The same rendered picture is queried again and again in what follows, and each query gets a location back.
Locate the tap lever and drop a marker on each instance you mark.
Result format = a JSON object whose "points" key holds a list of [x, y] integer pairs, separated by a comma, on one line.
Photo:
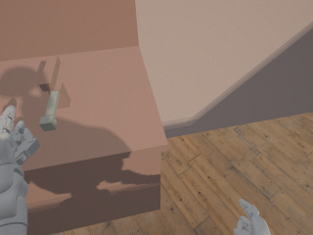
{"points": [[49, 122]]}

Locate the counter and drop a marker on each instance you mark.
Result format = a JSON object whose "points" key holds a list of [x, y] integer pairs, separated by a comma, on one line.
{"points": [[103, 161]]}

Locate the robot left hand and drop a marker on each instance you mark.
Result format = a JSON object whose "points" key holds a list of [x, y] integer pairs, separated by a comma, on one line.
{"points": [[14, 150]]}

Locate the robot right hand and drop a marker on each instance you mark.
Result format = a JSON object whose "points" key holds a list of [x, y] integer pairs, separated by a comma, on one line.
{"points": [[255, 224]]}

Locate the left robot forearm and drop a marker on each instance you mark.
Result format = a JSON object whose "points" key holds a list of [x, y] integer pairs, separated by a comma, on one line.
{"points": [[13, 206]]}

